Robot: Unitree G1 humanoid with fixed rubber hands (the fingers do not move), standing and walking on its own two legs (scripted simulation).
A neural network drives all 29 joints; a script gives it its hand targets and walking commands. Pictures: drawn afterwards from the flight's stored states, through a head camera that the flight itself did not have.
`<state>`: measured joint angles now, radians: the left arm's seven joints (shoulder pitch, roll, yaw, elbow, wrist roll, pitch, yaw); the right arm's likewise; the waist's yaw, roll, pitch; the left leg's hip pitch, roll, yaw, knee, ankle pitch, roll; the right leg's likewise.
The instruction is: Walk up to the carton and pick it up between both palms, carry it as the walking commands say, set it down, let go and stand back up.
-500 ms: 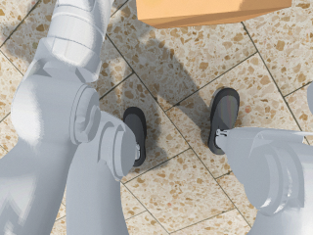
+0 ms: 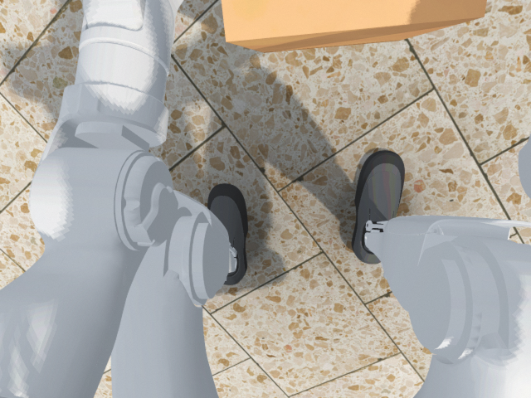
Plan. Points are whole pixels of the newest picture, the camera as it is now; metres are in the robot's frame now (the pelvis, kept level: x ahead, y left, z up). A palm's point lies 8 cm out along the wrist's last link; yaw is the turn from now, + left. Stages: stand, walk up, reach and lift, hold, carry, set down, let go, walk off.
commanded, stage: reach and lift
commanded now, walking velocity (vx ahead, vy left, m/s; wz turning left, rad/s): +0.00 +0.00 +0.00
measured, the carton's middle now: out of the picture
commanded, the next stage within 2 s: none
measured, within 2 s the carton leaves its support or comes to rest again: leaves its support in 0.40 s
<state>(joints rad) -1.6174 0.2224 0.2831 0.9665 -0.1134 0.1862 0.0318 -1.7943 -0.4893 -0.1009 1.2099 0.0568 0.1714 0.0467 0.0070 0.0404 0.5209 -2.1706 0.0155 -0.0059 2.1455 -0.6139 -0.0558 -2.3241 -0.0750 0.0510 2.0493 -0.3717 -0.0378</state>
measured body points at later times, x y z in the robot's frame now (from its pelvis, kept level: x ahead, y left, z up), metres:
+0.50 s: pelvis +0.00 +0.00 +0.00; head +0.39 -0.04 +0.20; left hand +0.59 +0.10 -0.17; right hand +0.61 -0.20 -0.17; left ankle +0.11 +0.14 -0.35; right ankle +0.16 -0.13 -0.35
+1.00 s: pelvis -0.01 +0.00 +0.01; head +0.36 -0.05 +0.24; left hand +0.59 +0.10 -0.12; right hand +0.61 -0.19 -0.11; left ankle +0.11 +0.14 -0.35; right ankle +0.16 -0.13 -0.35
